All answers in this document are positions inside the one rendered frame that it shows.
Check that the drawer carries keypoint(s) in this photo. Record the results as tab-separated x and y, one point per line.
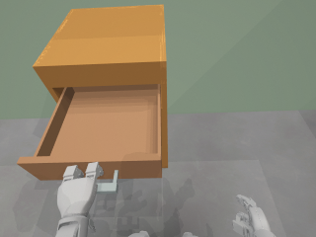
119	126

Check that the handle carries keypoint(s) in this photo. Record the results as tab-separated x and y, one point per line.
109	188

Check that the left robot forearm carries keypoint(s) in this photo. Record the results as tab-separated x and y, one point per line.
73	226

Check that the cabinet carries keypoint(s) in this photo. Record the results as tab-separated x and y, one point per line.
109	46

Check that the robot right hand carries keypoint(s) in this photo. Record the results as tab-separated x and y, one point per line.
246	225

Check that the robot left hand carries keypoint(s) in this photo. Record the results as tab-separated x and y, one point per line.
76	194

